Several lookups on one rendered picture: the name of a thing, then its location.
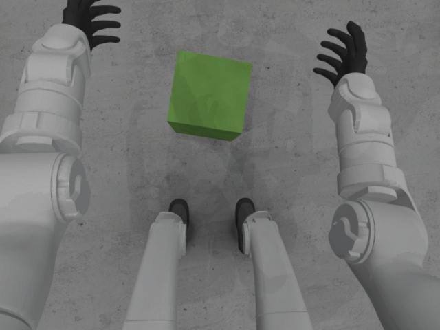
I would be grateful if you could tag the right robot upper arm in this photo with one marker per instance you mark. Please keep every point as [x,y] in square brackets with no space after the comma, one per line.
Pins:
[384,245]

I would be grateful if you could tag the left robot upper arm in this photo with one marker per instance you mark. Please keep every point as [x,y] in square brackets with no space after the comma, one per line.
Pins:
[40,194]

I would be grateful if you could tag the carton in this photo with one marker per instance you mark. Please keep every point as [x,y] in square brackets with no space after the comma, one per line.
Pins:
[209,96]

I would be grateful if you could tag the right robot foot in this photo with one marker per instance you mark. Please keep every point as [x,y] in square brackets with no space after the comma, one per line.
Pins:
[244,208]

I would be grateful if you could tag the right robot shin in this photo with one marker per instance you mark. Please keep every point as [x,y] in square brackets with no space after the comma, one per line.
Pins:
[260,214]

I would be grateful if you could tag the robot left forearm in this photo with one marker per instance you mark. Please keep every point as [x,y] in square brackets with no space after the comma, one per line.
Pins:
[50,99]

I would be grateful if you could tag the robot right hand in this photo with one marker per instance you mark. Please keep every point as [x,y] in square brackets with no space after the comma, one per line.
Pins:
[353,57]

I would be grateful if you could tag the robot left hand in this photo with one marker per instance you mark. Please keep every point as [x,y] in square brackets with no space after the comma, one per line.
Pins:
[79,13]

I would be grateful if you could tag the robot right forearm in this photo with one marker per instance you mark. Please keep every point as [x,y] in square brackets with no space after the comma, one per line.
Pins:
[368,167]

